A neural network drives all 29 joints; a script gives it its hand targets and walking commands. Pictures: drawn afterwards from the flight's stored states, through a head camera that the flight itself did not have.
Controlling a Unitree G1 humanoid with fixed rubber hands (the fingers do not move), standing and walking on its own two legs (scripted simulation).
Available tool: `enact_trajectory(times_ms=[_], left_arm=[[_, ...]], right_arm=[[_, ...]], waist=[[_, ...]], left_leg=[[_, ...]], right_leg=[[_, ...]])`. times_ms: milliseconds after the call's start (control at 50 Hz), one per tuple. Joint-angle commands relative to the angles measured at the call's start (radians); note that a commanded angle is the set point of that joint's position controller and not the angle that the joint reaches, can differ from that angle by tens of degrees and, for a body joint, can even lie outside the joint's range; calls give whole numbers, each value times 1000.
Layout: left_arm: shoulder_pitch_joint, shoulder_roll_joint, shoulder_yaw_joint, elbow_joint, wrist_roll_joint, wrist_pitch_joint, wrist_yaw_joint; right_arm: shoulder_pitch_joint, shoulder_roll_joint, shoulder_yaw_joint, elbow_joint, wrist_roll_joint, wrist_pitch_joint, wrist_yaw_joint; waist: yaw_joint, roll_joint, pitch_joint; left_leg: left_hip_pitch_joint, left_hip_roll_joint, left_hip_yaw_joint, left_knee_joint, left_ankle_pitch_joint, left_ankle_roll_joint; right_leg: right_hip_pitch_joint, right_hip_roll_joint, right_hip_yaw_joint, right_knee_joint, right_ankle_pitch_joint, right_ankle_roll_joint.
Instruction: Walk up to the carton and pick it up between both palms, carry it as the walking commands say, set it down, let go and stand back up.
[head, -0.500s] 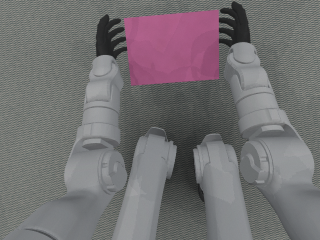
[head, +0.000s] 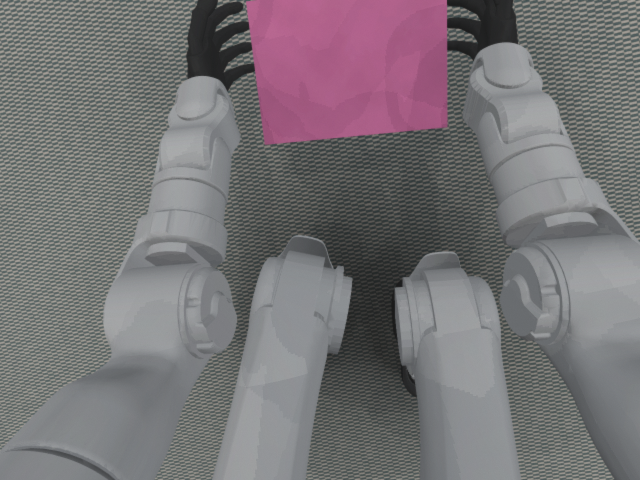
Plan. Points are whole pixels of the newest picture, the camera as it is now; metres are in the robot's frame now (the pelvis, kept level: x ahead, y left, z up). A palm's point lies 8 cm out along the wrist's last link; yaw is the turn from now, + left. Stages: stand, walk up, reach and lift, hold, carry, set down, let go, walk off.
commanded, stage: set down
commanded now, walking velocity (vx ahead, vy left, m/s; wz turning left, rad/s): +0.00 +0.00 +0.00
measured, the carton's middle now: (348, 76) +0.52 +0.05 -0.25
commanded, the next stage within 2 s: none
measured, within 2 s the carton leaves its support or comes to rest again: rests again in 0.82 s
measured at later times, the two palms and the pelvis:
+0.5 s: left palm (216, 87) +0.48 +0.20 -0.18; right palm (489, 55) +0.53 -0.09 -0.18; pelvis +0.00 +0.00 -0.01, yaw +0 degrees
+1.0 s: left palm (220, 91) +0.48 +0.20 -0.20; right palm (486, 63) +0.52 -0.10 -0.20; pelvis -0.01 +0.00 -0.03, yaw +0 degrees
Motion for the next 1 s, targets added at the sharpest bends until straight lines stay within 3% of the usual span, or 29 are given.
enact_trajectory(times_ms=[0, 980], left_arm=[[-599, -762, -366, -78, -74, -28, -255], [-650, -659, -333, 23, -124, -63, -281]], right_arm=[[-510, 882, 293, -107, 65, -41, 254], [-531, 762, 237, -6, 90, -56, 308]], waist=[[55, -46, -1011], [31, -49, -739]], left_leg=[[503, -12, 12, -136, 435, 14], [369, 5, -14, -54, 375, 48]], right_leg=[[398, -3, 4, -150, 367, -18], [294, -35, 48, -83, 310, -53]])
